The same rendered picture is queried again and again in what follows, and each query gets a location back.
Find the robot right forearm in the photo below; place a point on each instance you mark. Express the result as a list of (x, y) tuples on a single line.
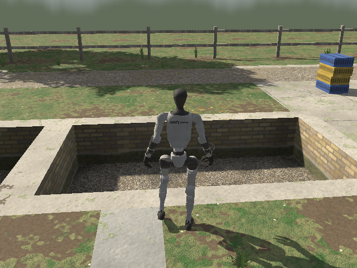
[(206, 148)]

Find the right robot shin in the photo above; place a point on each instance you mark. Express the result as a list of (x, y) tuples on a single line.
[(190, 204)]

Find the robot left forearm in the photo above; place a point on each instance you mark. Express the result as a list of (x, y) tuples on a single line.
[(150, 148)]

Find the robot right upper arm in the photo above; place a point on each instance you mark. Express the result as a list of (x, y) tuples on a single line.
[(199, 127)]

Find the robot left hand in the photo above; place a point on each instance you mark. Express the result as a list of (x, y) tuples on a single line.
[(146, 159)]

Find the robot right hand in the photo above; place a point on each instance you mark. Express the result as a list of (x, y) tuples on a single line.
[(205, 159)]

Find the robot left upper arm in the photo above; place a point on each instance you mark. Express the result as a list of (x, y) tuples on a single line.
[(159, 126)]

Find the humanoid robot head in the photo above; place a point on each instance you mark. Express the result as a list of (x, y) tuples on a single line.
[(179, 97)]

